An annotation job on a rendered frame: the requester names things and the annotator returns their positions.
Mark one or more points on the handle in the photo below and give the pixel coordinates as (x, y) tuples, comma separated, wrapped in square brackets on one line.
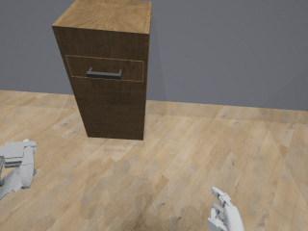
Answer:
[(104, 75)]

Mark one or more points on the drawer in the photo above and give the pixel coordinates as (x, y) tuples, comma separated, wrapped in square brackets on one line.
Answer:
[(131, 70)]

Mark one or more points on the right robot hand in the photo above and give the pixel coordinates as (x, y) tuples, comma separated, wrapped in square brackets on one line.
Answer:
[(229, 218)]

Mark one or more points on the cabinet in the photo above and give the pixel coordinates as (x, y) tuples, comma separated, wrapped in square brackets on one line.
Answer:
[(111, 29)]

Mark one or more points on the left robot hand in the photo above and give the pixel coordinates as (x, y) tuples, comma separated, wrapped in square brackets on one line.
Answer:
[(20, 155)]

